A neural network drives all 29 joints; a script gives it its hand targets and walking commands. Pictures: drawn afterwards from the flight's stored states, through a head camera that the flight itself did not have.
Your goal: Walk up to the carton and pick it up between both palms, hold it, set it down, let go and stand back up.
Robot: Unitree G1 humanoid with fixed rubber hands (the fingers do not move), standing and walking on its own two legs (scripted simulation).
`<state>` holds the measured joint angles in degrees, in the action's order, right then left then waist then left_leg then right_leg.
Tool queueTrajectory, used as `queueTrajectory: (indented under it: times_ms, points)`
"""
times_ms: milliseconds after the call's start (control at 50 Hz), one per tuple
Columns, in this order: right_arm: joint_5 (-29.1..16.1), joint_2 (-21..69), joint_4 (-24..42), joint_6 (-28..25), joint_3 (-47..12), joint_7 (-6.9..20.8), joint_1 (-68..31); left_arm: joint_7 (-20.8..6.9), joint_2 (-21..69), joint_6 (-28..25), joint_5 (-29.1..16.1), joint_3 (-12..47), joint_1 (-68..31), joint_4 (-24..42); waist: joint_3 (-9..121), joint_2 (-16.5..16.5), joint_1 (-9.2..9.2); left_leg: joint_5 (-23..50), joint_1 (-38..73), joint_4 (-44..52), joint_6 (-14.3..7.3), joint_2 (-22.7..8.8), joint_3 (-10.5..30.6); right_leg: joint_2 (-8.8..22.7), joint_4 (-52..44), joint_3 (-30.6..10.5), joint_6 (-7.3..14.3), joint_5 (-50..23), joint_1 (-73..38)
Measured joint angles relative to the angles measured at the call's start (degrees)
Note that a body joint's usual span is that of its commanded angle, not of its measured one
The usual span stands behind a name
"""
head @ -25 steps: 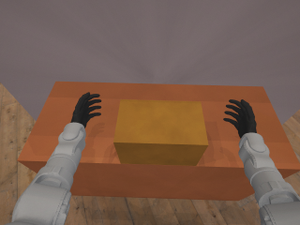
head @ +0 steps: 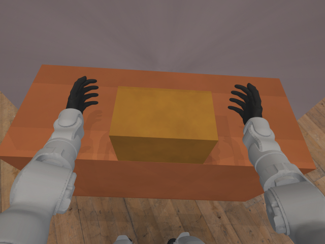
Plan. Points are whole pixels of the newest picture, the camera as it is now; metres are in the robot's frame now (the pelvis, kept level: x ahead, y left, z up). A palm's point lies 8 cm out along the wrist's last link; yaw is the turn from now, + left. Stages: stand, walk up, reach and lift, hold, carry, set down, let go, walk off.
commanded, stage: reach and lift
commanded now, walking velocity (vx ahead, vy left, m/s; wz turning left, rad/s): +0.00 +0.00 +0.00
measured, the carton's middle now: (162, 127) +0.45 -0.02 -0.07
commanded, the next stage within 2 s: none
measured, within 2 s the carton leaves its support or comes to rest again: neither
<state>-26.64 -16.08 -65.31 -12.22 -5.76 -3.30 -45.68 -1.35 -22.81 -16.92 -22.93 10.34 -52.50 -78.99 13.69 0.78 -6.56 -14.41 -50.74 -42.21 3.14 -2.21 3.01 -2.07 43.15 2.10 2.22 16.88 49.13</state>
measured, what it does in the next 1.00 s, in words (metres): stands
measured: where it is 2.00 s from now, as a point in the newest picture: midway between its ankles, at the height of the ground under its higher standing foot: outside the picture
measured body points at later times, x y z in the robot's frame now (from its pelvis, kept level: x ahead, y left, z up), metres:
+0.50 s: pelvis +0.00 +0.01 -0.05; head +0.17 +0.01 +0.37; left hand +0.48 +0.18 -0.08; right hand +0.42 -0.24 -0.07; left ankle +0.04 +0.15 -0.70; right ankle +0.02 -0.09 -0.70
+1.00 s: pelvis +0.01 +0.03 -0.04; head +0.14 +0.02 +0.39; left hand +0.48 +0.17 -0.03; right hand +0.43 -0.22 -0.04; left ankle +0.04 +0.15 -0.70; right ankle +0.02 -0.09 -0.70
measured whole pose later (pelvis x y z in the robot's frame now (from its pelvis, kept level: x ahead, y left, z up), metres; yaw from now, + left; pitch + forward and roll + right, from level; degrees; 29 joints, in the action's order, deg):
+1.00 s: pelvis +0.01 +0.03 -0.04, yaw -2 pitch +32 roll -2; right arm -17.1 -12.9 -72.8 -25.9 0.7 -3.0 -46.3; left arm -0.4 -13.2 -26.5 -13.8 1.8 -50.1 -78.4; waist 17.8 -3.5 -2.9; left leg -23.2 -67.7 -59.1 1.4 -1.9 1.5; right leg -1.9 57.9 0.3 0.0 24.1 65.6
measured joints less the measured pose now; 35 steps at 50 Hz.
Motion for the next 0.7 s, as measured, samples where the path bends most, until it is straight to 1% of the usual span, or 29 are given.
queueTrajectory:
  times_ms: [20,60,120,180,260,320,380,440,560,640,700]
  points:
    - [0.2,0.1,-0.1,-0.4,0.2,-0.1,0.1,0.0,0.1,-0.4,0.3,-0.2,-0.1,-0.2,0.3,0.0,-0.08,-0.2,-0.9,-0.6,0.0,0.0,0.1,0.0,0.6,0.1,0.0,0.2,0.8]
    - [-0.1,0.2,-0.7,-1.1,0.3,-0.2,0.0,-0.2,0.2,-1.4,-0.4,0.1,-0.7,-1.4,0.5,0.1,-0.15,-0.5,-2.3,-1.7,0.0,0.1,0.1,0.0,1.8,0.1,0.0,0.6,2.3]
    - [0.2,0.3,-3.7,-1.7,1.0,0.0,-1.5,-0.1,0.7,-2.7,-0.8,1.4,-2.2,-4.4,0.7,-0.2,-0.60,-0.9,-4.9,-3.5,0.1,0.4,0.5,0.4,3.7,0.5,0.0,1.2,4.8]
    - [0.2,0.3,-4.6,-2.4,1.4,0.1,-2.0,0.3,1.5,-4.1,-1.2,2.0,-3.1,-6.6,1.2,-0.4,-0.50,-1.5,-7.9,-5.3,0.0,0.6,0.4,0.6,5.7,0.4,0.0,1.9,7.9]
    - [0.7,0.7,-4.7,-4.6,1.8,0.3,-3.0,0.9,2.0,-6.2,-1.3,1.7,-3.2,-6.0,1.7,-1.4,-0.40,-2.5,-12.1,-8.2,-0.1,0.7,0.4,0.6,8.4,0.4,-0.2,2.8,12.0]
    - [1.0,0.9,-5.6,-5.8,1.4,0.3,-3.8,0.8,2.8,-7.3,-1.1,1.4,-4.1,-6.7,1.9,-1.8,-0.01,-3.4,-15.1,-10.4,-0.2,0.7,0.2,0.7,10.5,0.2,-0.3,3.7,15.0]
    - [1.6,1.4,-5.8,-8.1,1.2,0.0,-3.6,0.4,3.3,-8.8,0.9,-1.1,-3.8,-6.2,1.7,-1.8,0.47,-4.6,-17.3,-12.6,-0.3,0.4,-0.2,0.4,12.5,-0.2,-0.5,4.5,17.3]
    - [1.6,1.7,-7.1,-9.9,0.2,0.0,-3.3,-0.1,3.6,-9.4,2.5,-2.3,-3.4,-6.9,1.2,-1.8,0.64,-5.7,-19.0,-14.4,-0.4,0.3,-0.5,0.2,14.2,-0.6,-0.7,5.4,19.1]
    - [2.8,1.8,-4.9,-13.7,1.7,0.1,-0.3,0.3,5.1,-11.3,4.5,-4.9,1.2,-1.2,1.6,-3.2,1.70,-7.3,-23.3,-17.3,-0.4,0.0,-0.2,-0.1,15.9,-0.4,-1.0,6.4,22.8]
    - [4.2,1.7,0.2,-15.8,3.7,0.0,2.8,0.7,6.0,-12.0,6.2,-7.3,5.8,6.4,1.3,-3.7,2.75,-8.2,-24.5,-18.6,-0.7,-0.2,-0.5,-0.3,16.6,-0.7,-1.3,6.9,23.8]
    - [5.2,1.5,2.6,-16.4,4.0,0.0,4.0,0.6,6.5,-11.2,7.9,-8.5,8.1,10.3,0.7,-4.2,3.25,-8.5,-23.9,-18.6,-0.9,-0.2,-0.6,-0.4,16.4,-0.9,-1.5,7.0,23.2]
